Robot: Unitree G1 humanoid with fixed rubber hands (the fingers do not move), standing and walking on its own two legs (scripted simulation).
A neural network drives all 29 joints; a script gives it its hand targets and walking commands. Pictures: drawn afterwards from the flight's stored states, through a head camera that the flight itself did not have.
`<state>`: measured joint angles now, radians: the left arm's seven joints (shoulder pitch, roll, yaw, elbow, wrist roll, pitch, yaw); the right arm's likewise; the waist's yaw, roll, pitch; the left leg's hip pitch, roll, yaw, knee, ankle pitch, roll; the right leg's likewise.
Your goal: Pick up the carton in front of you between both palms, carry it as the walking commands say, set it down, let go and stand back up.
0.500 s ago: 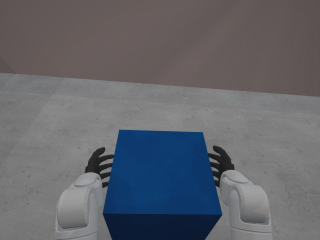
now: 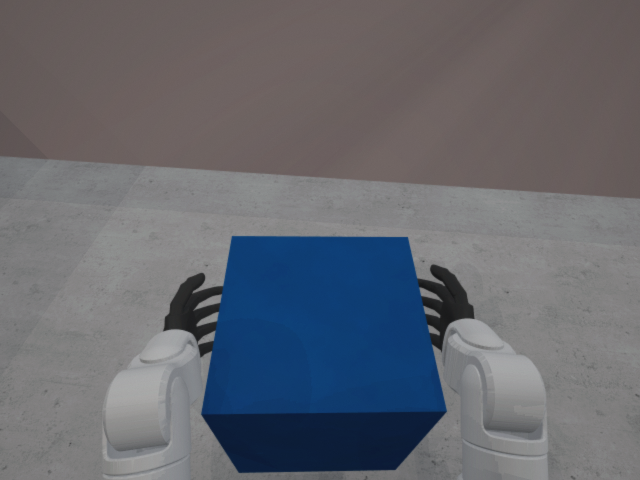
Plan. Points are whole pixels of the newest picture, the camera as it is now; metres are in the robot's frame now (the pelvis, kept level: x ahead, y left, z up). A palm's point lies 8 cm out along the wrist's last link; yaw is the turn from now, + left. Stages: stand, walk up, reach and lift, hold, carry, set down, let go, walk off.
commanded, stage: carry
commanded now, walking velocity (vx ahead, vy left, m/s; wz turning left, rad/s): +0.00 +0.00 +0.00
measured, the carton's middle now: (319, 360) +0.28 +0.00 +0.01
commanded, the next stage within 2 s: none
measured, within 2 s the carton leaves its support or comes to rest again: neither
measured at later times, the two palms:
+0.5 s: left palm (197, 280) +0.36 +0.16 +0.08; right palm (434, 279) +0.35 -0.14 +0.08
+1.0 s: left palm (194, 319) +0.31 +0.15 +0.06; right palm (442, 317) +0.30 -0.14 +0.07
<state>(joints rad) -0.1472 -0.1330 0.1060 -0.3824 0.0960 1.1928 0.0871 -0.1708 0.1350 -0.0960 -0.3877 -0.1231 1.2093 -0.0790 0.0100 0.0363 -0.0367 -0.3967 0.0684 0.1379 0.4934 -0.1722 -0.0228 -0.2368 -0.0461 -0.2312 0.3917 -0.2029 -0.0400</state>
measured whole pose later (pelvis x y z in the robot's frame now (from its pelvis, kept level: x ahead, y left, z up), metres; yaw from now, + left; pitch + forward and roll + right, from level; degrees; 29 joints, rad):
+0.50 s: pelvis +0.09 +0.02 -0.01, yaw -2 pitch +4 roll +0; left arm -0.16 -0.13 0.11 -0.32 0.13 1.23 0.09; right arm -0.17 0.13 -0.11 -0.30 -0.13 1.21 -0.07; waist -0.01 -0.01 -0.13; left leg -0.32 0.06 0.20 0.57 -0.30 0.02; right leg -0.18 -0.08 -0.18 0.53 -0.40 0.02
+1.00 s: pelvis +0.05 +0.02 -0.01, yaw -2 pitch +1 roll +0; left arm -0.13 -0.13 0.10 -0.18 0.15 1.13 0.07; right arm -0.14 0.13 -0.11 -0.17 -0.15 1.12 -0.06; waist 0.00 0.00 -0.13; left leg -0.32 0.07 0.20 0.51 -0.22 0.03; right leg -0.19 -0.07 -0.18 0.51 -0.34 0.00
